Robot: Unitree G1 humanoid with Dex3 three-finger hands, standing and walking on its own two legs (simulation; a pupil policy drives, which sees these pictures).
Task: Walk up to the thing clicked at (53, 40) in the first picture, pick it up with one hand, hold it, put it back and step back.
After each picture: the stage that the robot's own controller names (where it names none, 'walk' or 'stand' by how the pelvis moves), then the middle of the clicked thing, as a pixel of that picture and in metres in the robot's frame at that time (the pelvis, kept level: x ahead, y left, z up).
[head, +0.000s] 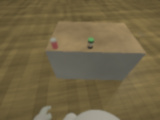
stand; (54, 43) +0.75 +0.45 -0.07
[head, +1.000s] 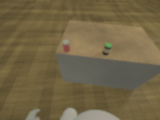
walk; (66, 46) +0.68 +0.26 -0.04
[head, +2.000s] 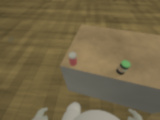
stand; (72, 59) +0.49 +0.19 -0.04
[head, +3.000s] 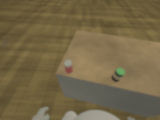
stand; (68, 66) +0.44 +0.21 -0.07
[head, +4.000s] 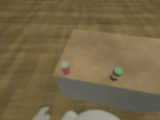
stand; (65, 68) +0.42 +0.23 -0.07
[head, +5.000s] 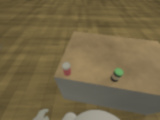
stand; (66, 69) +0.42 +0.21 -0.07
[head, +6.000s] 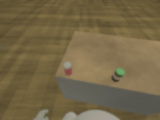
stand; (68, 68) +0.43 +0.21 -0.07
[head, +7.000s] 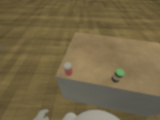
rise first; (68, 69) +0.43 +0.20 -0.07
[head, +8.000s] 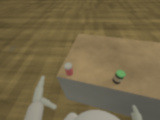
rise first; (68, 69) +0.43 +0.23 -0.06
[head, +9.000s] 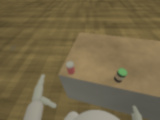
go down; (70, 68) +0.44 +0.22 -0.06
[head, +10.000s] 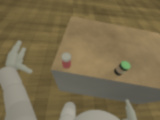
go down; (66, 61) +0.43 +0.19 -0.01
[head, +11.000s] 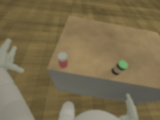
approach; (63, 60) +0.43 +0.20 +0.00
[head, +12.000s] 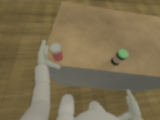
close in; (56, 52) +0.45 +0.22 +0.03
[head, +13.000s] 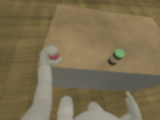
lift; (53, 55) +0.44 +0.22 +0.03
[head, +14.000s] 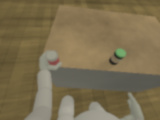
lift; (53, 60) +0.40 +0.22 +0.03
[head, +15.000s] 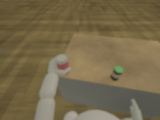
lift; (62, 65) +0.32 +0.19 +0.15
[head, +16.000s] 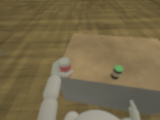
hold; (65, 67) +0.33 +0.17 +0.12
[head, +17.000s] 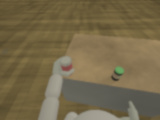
hold; (66, 66) +0.33 +0.17 +0.12
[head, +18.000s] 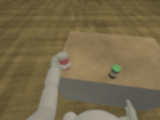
crouch; (64, 61) +0.39 +0.19 +0.10
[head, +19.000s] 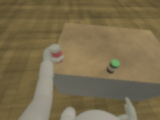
lower; (56, 54) +0.44 +0.22 +0.09
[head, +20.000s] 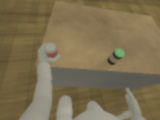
lower; (52, 52) +0.45 +0.23 +0.03
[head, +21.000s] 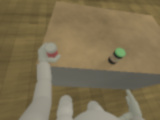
lower; (52, 52) +0.45 +0.23 +0.03
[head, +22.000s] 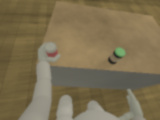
lower; (52, 52) +0.45 +0.23 +0.04
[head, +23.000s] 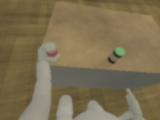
rest; (52, 52) +0.45 +0.23 +0.04
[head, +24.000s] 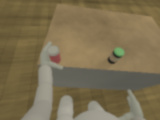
withdraw; (54, 55) +0.44 +0.21 +0.04
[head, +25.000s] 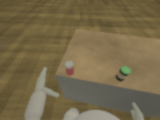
sink last; (69, 68) +0.41 +0.19 -0.02
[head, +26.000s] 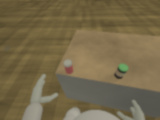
stand; (68, 66) +0.42 +0.21 -0.02
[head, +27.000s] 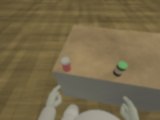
stand; (66, 64) +0.42 +0.21 +0.00
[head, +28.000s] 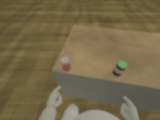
stand; (66, 64) +0.43 +0.22 +0.00
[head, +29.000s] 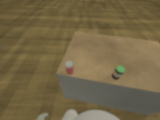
stand; (69, 67) +0.44 +0.20 -0.05
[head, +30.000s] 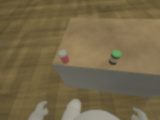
walk; (64, 57) +0.48 +0.26 -0.03
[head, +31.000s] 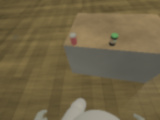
walk; (73, 39) +0.75 +0.27 -0.05
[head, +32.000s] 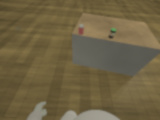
stand; (81, 29) +1.05 +0.19 -0.05
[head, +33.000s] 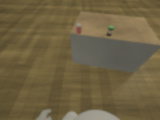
stand; (78, 28) +1.05 +0.23 -0.06
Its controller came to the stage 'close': yes
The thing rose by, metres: 0.22
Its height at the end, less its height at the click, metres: +0.00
